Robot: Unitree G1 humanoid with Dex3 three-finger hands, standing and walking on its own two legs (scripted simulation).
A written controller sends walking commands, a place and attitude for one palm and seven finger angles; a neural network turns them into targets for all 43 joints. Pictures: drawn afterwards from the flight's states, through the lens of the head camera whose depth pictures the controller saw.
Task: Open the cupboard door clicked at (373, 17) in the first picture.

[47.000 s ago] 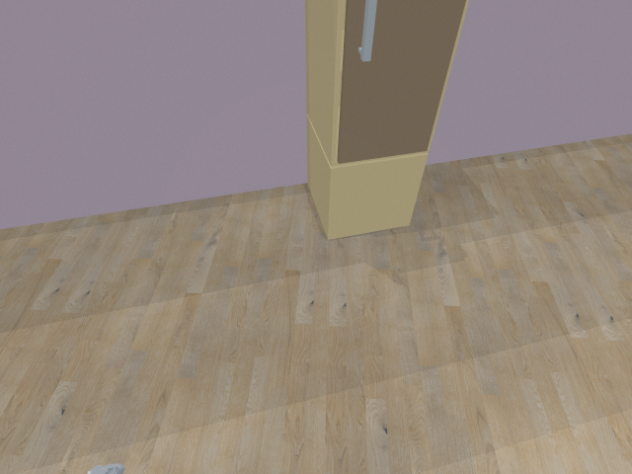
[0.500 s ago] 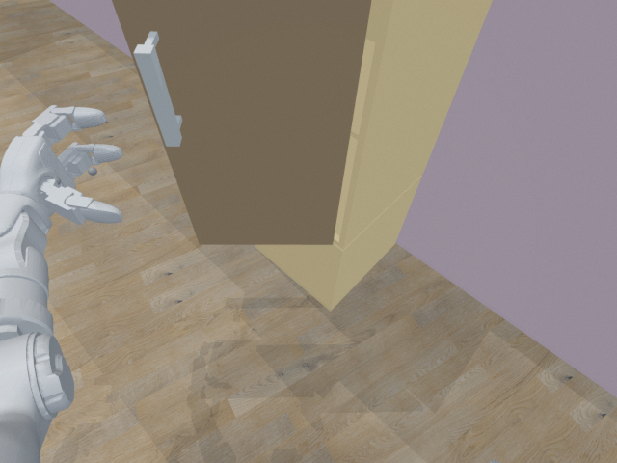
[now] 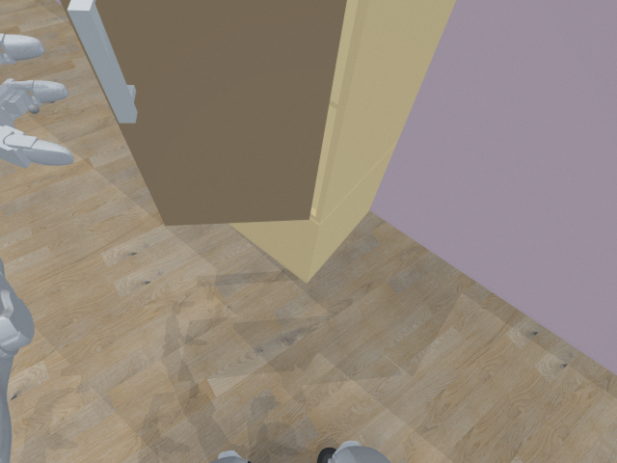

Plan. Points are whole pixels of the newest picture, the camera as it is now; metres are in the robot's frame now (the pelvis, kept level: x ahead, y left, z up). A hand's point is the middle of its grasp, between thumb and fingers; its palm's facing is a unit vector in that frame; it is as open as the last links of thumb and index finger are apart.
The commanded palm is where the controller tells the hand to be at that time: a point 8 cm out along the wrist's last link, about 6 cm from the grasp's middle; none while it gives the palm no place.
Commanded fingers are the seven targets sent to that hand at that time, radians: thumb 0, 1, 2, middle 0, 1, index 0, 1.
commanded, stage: move the hooked fingers beside the handle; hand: left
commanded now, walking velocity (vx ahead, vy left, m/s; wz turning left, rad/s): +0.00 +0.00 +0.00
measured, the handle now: (110, 58) +0.60 +0.22 +0.13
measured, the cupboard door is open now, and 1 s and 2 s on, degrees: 44 44 44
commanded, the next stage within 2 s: slide the fingers in behind the handle in 1.48 s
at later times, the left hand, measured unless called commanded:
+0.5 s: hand (52, 79) +0.56 +0.28 +0.14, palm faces +0.01 -1.00 +0.02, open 14.0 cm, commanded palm +0.53 +0.32 +0.14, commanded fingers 0.00 -0.50 0.30 -0.30 -1.20 -0.30 -1.20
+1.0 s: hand (37, 94) +0.53 +0.29 +0.14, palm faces +0.02 -1.00 +0.02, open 14.0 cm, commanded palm +0.52 +0.32 +0.13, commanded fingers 0.00 -0.50 0.30 -0.30 -1.20 -0.30 -1.20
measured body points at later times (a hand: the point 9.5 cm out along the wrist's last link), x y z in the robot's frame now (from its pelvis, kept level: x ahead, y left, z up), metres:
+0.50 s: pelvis +0.01 +0.01 -0.01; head +0.16 +0.03 +0.42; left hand +0.55 +0.33 +0.14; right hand -0.06 -0.26 -0.09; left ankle -0.01 +0.09 -0.72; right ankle +0.00 -0.12 -0.72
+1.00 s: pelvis +0.02 +0.00 -0.01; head +0.14 +0.04 +0.43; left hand +0.52 +0.34 +0.14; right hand +0.01 -0.27 -0.10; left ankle -0.01 +0.09 -0.72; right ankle +0.00 -0.12 -0.72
